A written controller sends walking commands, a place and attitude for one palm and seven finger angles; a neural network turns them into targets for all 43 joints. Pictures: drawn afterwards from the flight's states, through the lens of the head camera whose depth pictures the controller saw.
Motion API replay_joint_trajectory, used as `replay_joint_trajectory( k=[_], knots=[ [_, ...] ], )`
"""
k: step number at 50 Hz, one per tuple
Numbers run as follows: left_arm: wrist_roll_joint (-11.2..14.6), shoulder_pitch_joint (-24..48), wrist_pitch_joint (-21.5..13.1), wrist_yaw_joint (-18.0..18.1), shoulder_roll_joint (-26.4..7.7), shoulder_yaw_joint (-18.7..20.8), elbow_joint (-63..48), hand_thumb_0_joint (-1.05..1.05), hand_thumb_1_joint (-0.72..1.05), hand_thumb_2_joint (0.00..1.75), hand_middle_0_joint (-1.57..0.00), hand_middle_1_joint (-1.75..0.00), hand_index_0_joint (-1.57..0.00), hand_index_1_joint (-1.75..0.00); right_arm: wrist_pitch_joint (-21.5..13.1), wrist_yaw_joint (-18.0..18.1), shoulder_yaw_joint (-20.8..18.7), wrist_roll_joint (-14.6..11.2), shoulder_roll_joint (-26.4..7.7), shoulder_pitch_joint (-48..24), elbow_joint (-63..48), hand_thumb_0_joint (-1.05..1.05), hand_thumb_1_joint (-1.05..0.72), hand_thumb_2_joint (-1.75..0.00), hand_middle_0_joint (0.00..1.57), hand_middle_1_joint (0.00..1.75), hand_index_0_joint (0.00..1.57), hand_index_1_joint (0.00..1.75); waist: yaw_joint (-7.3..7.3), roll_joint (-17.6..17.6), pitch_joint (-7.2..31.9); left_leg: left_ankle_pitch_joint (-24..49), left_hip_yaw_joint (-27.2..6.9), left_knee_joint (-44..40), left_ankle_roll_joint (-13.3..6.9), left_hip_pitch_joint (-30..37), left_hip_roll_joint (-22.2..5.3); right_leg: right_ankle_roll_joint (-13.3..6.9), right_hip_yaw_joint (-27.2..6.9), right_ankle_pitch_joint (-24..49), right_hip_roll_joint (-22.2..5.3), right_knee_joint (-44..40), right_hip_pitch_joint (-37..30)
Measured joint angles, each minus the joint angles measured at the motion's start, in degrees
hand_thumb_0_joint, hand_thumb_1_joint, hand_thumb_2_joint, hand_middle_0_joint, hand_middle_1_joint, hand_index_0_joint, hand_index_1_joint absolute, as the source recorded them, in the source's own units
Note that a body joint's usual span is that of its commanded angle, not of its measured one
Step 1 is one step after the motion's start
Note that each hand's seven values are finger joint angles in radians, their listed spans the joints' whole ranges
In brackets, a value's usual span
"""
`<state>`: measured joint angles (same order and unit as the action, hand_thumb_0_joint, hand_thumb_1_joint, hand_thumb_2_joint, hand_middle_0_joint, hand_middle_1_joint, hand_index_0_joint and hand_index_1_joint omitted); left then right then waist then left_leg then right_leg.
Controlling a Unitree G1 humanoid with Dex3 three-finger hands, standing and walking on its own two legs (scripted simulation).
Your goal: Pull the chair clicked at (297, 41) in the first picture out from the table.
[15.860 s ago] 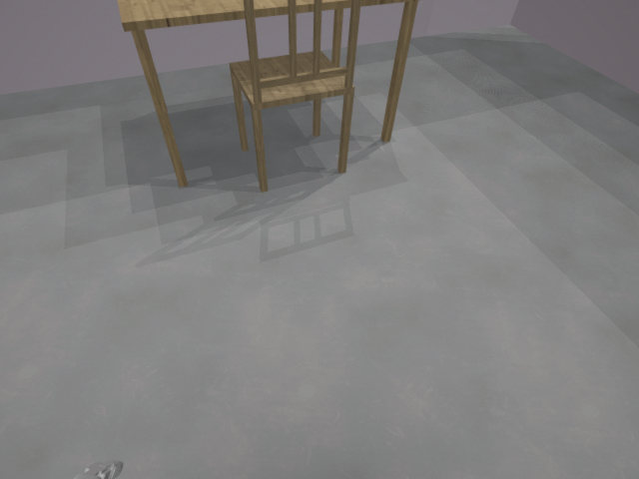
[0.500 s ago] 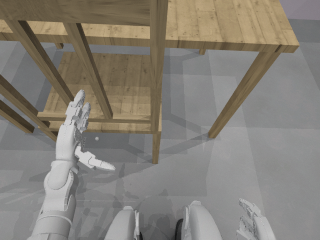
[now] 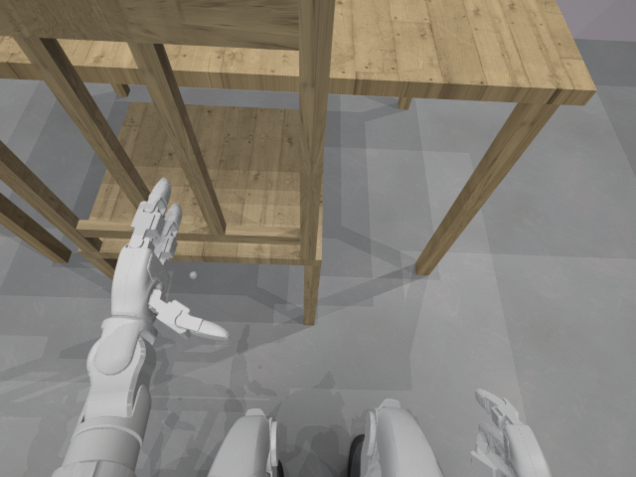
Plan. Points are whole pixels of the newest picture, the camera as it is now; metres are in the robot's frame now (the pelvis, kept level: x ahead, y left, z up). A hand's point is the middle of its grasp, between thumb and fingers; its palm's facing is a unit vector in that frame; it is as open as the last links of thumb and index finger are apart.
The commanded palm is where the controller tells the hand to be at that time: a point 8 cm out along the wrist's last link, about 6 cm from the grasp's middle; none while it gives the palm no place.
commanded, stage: push the fingers through the gap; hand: left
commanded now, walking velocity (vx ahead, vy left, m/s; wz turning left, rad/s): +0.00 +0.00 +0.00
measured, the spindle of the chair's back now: (115, 159) +0.48 +0.27 +0.06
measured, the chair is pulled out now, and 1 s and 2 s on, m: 0.00 0.00 0.00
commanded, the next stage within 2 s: hook a spindle and tug to test in 1.70 s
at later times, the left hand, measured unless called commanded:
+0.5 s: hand (203, 254) +0.37 +0.15 +0.02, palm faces -0.02 -1.00 -0.04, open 16.9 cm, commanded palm +0.35 +0.21 +0.02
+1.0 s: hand (208, 217) +0.43 +0.15 +0.02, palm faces -0.01 -1.00 -0.04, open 16.9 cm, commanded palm +0.40 +0.20 +0.02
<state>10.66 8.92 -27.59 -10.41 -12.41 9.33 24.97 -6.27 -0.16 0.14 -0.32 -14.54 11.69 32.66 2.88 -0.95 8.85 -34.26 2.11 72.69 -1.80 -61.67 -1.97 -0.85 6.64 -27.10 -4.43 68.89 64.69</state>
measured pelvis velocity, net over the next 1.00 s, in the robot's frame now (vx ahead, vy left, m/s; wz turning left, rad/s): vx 0.00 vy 0.00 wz -0.01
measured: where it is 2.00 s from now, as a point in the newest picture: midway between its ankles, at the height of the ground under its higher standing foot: outside the picture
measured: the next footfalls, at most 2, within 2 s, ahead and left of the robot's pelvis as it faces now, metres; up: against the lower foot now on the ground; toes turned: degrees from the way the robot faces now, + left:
none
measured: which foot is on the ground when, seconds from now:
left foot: down 0.00-1.00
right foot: down 0.00-1.00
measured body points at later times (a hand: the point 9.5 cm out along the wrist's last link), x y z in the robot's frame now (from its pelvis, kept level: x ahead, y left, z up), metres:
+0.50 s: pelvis +0.00 +0.00 +0.00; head +0.12 +0.01 +0.43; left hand +0.37 +0.21 +0.02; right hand +0.13 -0.25 -0.11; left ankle +0.00 +0.10 -0.63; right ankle +0.05 -0.12 -0.63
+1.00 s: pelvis +0.00 +0.00 +0.00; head +0.13 +0.01 +0.43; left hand +0.42 +0.21 +0.02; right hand +0.08 -0.27 -0.12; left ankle +0.00 +0.10 -0.63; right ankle +0.05 -0.12 -0.63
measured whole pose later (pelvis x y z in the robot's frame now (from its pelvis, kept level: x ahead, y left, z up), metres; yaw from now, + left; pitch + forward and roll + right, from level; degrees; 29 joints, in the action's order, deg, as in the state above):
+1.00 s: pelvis +0.00 +0.00 +0.00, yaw -1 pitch +25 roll -2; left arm 7.4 29.2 -30.4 -8.6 -16.0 14.5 45.5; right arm -3.1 -0.9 0.2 0.7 -14.9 15.3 36.0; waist 5.9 -1.1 8.6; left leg -33.5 2.5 72.6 -1.8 -63.9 -2.3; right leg -1.0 6.1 -26.1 -3.9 68.7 67.2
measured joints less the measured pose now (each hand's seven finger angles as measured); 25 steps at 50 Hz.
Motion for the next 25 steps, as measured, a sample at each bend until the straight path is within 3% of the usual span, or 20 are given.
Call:
replay_joint_trajectory(
  k=[8,25],
  knots=[
    [-0.59,-0.93,-0.91,0.9,0.28,0.06,0.0,-0.01,-0.5,0.3,-0.06,-0.08,-0.06,-0.08,0.08,-0.19,0.15,0.17,0.19,0.69,0.05,0.01,-0.9,-0.9,0.2,0.3,0.2,0.3,-0.02,0.05,0.09,-0.08,0.19,-0.11,-0.09,0.24,0.07,0.1,-0.23,-0.08,-0.02,0.02,-0.11],
    [-2.1,6.99,-0.3,2.33,0.11,0.8,6.18,-0.01,-0.5,0.3,-0.06,-0.08,-0.06,-0.08,1.07,-0.28,0.38,0.35,0.5,0.85,1.1,0.01,-0.9,-0.9,0.2,0.3,0.2,0.3,0.68,-0.08,0.12,0.23,0.59,-0.08,-0.14,-0.47,0.07,0.11,-0.7,0.29,0.04,0.21,0.88]
  ],
)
